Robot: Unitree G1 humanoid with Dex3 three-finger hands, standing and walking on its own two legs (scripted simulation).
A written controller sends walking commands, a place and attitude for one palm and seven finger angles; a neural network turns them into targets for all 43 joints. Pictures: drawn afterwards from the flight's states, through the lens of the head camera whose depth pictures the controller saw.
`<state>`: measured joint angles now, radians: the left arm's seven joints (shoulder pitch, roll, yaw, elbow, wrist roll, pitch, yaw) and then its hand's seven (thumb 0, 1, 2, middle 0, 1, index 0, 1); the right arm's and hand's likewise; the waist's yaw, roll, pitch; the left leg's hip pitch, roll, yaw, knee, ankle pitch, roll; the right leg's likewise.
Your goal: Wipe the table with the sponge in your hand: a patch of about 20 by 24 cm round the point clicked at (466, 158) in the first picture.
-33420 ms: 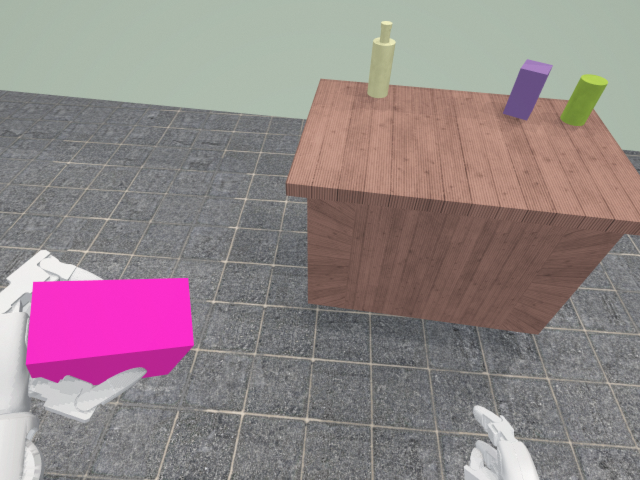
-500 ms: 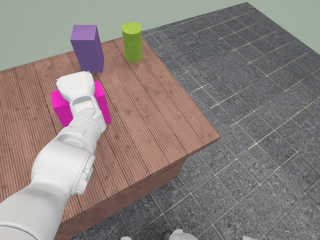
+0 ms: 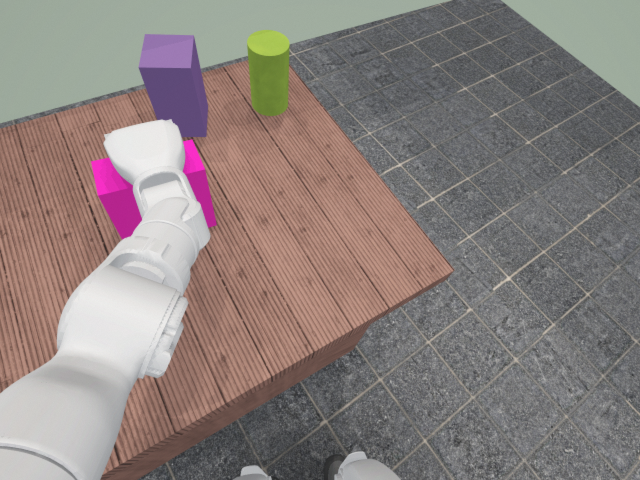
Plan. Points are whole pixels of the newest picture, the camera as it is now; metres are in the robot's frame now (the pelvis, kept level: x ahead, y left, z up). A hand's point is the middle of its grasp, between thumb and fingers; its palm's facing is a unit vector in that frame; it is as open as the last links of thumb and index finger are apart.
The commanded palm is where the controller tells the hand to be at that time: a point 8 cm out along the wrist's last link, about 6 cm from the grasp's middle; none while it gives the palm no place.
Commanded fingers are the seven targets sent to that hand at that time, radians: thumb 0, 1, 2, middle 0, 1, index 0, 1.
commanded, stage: wipe back along the third lane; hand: left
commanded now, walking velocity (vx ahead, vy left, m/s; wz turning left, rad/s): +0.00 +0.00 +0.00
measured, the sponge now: (163, 205) +0.50 +0.18 -0.03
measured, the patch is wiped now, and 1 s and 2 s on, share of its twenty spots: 1.00 1.00 1.00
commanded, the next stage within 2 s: none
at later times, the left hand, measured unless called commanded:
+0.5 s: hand (171, 214) +0.45 +0.16 +0.02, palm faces -0.06 -0.02 -1.00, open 10.5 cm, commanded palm +0.41 +0.13 +0.05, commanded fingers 0.00 0.10 1.30 -1.20 -1.60 -1.20 -1.60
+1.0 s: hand (191, 248) +0.40 +0.13 +0.02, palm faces -0.06 +0.00 -1.00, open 10.5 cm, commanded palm +0.36 +0.11 +0.05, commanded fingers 0.00 0.10 1.30 -1.20 -1.60 -1.20 -1.60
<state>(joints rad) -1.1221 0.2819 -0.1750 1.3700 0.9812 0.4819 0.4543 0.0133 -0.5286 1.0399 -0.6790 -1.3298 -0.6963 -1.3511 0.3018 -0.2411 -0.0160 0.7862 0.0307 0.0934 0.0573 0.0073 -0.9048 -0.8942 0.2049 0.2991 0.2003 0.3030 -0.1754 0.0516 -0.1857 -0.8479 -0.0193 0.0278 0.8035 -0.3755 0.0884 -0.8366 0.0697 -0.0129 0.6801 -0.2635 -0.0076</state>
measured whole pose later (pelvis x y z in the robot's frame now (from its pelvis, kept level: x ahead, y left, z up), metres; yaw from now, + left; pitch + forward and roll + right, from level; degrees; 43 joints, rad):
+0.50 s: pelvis +0.02 +0.00 +0.02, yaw +2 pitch +17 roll -3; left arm -0.86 0.07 -0.32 1.18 0.95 0.51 0.49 0.00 -0.50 1.04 -0.64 -1.37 -0.66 -1.39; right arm 0.11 -0.21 -0.04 0.77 0.04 0.18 0.07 0.01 -0.91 -0.89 0.20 0.30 0.20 0.30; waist -0.03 0.02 -0.20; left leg -0.61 -0.04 0.01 0.68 -0.36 0.08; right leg -0.61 0.05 -0.02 0.58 -0.27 -0.02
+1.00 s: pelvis +0.00 -0.03 +0.03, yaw +2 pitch +13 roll -1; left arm -0.72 0.05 -0.33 1.12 0.94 0.51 0.52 0.00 -0.51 1.04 -0.65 -1.36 -0.66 -1.38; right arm 0.14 -0.22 -0.03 0.79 0.05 0.20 0.03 0.01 -0.91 -0.89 0.20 0.30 0.20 0.30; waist -0.02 0.03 -0.17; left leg -0.52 -0.03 0.02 0.60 -0.30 0.05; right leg -0.53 0.06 -0.01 0.53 -0.22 -0.04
